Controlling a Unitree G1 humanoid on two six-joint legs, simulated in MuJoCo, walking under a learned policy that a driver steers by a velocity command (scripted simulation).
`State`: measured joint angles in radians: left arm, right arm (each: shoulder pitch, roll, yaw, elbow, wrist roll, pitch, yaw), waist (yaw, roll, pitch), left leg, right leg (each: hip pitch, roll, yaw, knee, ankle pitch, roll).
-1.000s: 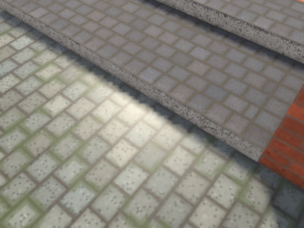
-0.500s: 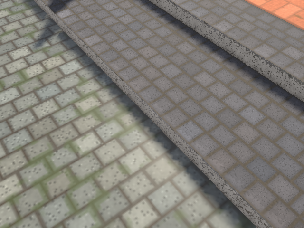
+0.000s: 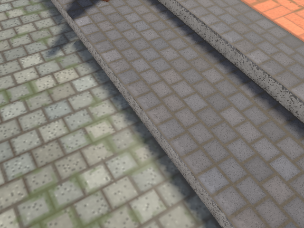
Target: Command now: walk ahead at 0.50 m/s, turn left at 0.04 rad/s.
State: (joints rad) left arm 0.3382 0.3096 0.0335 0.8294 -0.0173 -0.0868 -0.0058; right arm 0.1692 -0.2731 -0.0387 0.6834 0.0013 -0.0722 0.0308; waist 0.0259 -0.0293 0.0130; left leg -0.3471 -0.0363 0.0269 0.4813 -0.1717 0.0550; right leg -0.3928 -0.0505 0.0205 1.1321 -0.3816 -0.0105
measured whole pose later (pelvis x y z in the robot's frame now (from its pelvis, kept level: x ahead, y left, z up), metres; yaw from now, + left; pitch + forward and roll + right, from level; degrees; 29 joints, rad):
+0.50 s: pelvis +0.26 -0.07 -0.01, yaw -13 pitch +2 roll +1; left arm 0.17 0.30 0.05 0.67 -0.01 -0.06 -0.04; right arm 0.28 -0.29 -0.04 0.81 0.01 -0.09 0.00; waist -0.02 0.00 0.04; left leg -0.28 0.01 0.00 1.15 -0.46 0.00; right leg -0.43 0.06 -0.01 0.59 -0.19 -0.10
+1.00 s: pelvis +0.52 -0.09 +0.00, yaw -28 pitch +1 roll +1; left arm 0.33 0.27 0.05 0.71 -0.02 -0.02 0.02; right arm 0.21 -0.26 -0.05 0.75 -0.01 -0.08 0.02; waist -0.01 -0.04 -0.01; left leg -0.32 -0.05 0.00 0.50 -0.19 0.04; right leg -0.45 0.07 0.11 1.46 -0.47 0.01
